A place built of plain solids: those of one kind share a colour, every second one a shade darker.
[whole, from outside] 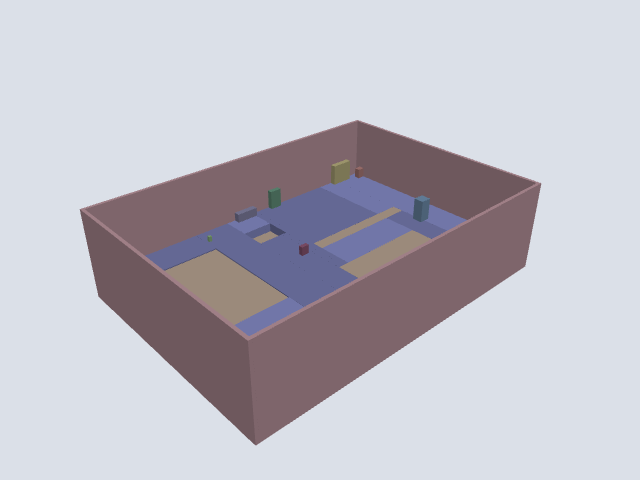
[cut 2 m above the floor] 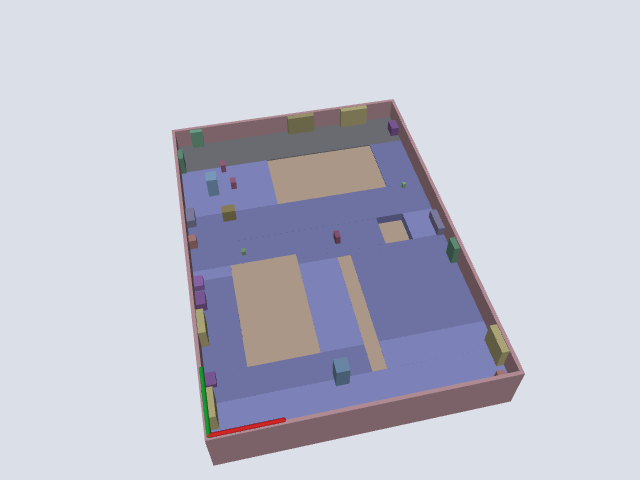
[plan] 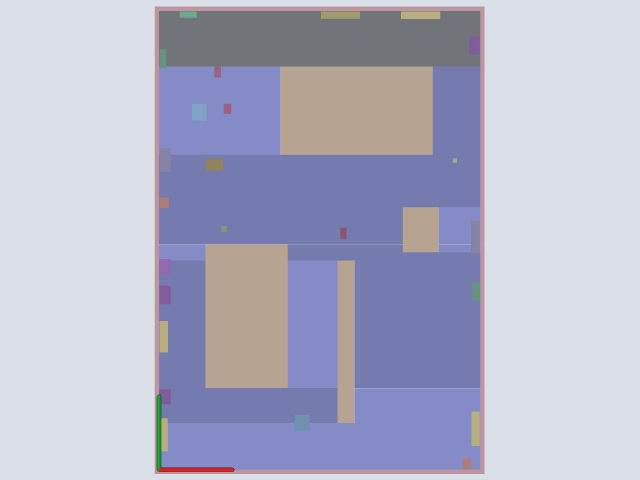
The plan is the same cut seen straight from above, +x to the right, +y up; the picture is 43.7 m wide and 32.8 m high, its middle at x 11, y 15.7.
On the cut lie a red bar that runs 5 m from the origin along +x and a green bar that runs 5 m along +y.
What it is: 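A vehicle workshop, tram depot or goods shed with inspection pits, wash bays, truck wells or a traverser pit in its floor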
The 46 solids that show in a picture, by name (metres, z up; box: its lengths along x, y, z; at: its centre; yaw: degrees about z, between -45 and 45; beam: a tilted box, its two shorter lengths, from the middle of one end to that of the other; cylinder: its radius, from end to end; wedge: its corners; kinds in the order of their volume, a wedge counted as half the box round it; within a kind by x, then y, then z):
{
 "floor_1": {"box": [3.18, 8.72, 2.4], "at": [1.59, 9.94, -1.2]},
 "floor_2": {"box": [3.18, 0.56, 2.4], "at": [1.59, 14.58, -1.2]},
 "floor_3": {"box": [3.18, 0.54, 2.4], "at": [1.59, 15.13, -1.2]},
 "floor_4": {"box": [8.31, 6.04, 2.4], "at": [4.16, 24.54, -1.2]},
 "floor_5": {"box": [12.19, 2.38, 2.4], "at": [6.09, 4.39, -1.2]},
 "floor_6": {"box": [16.65, 2.54, 2.4], "at": [8.32, 16.67, -1.2]},
 "floor_7": {"box": [3.39, 8.72, 2.4], "at": [10.49, 9.94, -1.2]},
 "floor_8": {"box": [21.95, 3.2, 2.4], "at": [10.97, 1.6, -1.2]},
 "floor_9": {"box": [21.95, 3.58, 2.4], "at": [10.97, 19.73, -1.2]},
 "floor_10": {"box": [7.85, 0.54, 2.4], "at": [12.72, 15.13, -1.2]},
 "floor_11": {"box": [13.15, 0.56, 2.4], "at": [15.38, 14.58, -1.2]},
 "floor_12": {"box": [8.6, 2.38, 2.4], "at": [17.65, 4.39, -1.2]},
 "floor_13": {"box": [8.6, 8.72, 2.4], "at": [17.65, 9.94, -1.2]},
 "floor_14": {"box": [3.24, 6.04, 2.4], "at": [20.33, 24.54, -1.2]},
 "floor_15": {"box": [2.82, 0.54, 2.4], "at": [20.54, 15.13, -1.2]},
 "floor_16": {"box": [2.82, 2.54, 2.4], "at": [20.54, 16.67, -1.2]},
 "bay_floor_1": {"box": [5.62, 9.82, 2.4], "at": [5.99, 10.49, -1.2]},
 "bay_floor_2": {"box": [1.16, 11.1, 2.4], "at": [12.77, 8.75, -1.2]},
 "bay_floor_3": {"box": [10.4, 6.04, 2.31], "at": [13.51, 24.54, -1.25]},
 "bay_floor_4": {"box": [2.48, 3.08, 1.53], "at": [17.89, 16.4, -1.64]},
 "wall_1": {"box": [0.3, 31.35, 8.62], "at": [-0.15, 15.68, 1.91]},
 "wall_2": {"box": [22.55, 0.3, 8.62], "at": [10.97, -0.15, 1.91]},
 "wall_3": {"box": [22.55, 0.3, 8.62], "at": [10.97, 31.5, 1.91]},
 "wall_4": {"box": [0.3, 31.35, 8.62], "at": [22.1, 15.68, 1.91]},
 "rack_1": {"box": [0.57, 2.26, 2.4], "at": [0.32, 2.39, 1.15]},
 "rack_2": {"box": [0.59, 2.15, 2.17], "at": [0.33, 9.09, 1.03]},
 "rack_3": {"box": [2.66, 0.5, 2.41], "at": [12.4, 31.07, 1.16]},
 "rack_4": {"box": [2.69, 0.52, 2.36], "at": [17.88, 31.06, 1.13]},
 "rack_5": {"box": [0.57, 2.36, 2.22], "at": [21.64, 2.8, 1.06]},
 "lift_1": {"box": [0.98, 1.15, 2.37], "at": [2.75, 24.43, 1.14]},
 "lift_2": {"box": [1.02, 1.11, 2.27], "at": [9.79, 3.19, 1.08]},
 "cupboard_1": {"box": [0.46, 1.3, 1.98], "at": [0.26, 28.08, 0.94]},
 "cupboard_2": {"box": [1.17, 0.43, 1.98], "at": [2.0, 31.11, 0.94]},
 "cupboard_3": {"box": [0.5, 1.23, 1.96], "at": [21.67, 12.19, 0.93]},
 "crates_1": {"box": [0.76, 1.07, 0.69], "at": [0.41, 13.88, 0.29]},
 "crates_2": {"box": [0.78, 1.05, 0.53], "at": [0.42, 4.99, 0.21]},
 "crates_3": {"box": [0.78, 1.27, 0.99], "at": [0.42, 11.95, 0.45]},
 "crates_4": {"box": [0.74, 1.26, 1.01], "at": [21.55, 29.0, 0.46]},
 "bench_1": {"box": [0.75, 1.6, 0.93], "at": [0.41, 21.17, 0.41]},
 "bench_2": {"box": [0.61, 2.25, 0.92], "at": [21.61, 15.89, 0.41]},
 "stack_1": {"box": [1.18, 0.82, 1.23], "at": [3.78, 20.85, 0.56]},
 "bin_1": {"box": [0.64, 0.71, 1.07], "at": [0.35, 18.25, 0.48]},
 "bin_2": {"box": [0.59, 0.76, 1.07], "at": [21.05, 0.41, 0.48]},
 "trolley_1": {"box": [0.45, 0.74, 0.91], "at": [4.0, 27.18, 0.41]},
 "trolley_2": {"box": [0.5, 0.68, 0.9], "at": [4.68, 24.67, 0.4]},
 "trolley_3": {"box": [0.43, 0.79, 0.91], "at": [12.6, 16.14, 0.41]}
}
